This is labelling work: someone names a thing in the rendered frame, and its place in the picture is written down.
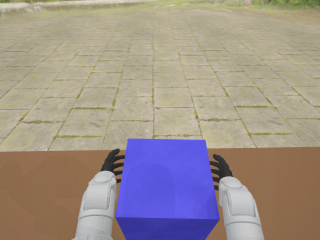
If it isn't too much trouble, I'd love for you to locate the robot right hand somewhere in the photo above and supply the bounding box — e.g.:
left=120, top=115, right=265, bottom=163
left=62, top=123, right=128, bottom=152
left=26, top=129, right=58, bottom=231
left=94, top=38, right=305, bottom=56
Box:
left=209, top=154, right=233, bottom=191

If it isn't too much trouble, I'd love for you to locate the robot right forearm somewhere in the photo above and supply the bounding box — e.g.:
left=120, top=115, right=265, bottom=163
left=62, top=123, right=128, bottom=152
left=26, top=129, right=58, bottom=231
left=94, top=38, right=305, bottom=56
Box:
left=218, top=176, right=265, bottom=240

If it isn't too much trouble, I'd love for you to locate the robot left hand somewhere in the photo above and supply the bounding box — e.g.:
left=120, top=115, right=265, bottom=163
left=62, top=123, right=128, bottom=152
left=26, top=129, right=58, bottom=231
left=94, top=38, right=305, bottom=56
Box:
left=100, top=148, right=125, bottom=183

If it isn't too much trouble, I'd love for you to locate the carton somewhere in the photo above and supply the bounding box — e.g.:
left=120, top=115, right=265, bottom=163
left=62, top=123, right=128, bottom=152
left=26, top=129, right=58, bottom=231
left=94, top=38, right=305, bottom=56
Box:
left=115, top=138, right=220, bottom=240

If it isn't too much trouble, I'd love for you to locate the robot left forearm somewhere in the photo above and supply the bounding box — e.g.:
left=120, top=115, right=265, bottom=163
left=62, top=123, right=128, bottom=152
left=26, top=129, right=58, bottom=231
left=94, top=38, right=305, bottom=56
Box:
left=72, top=171, right=117, bottom=240

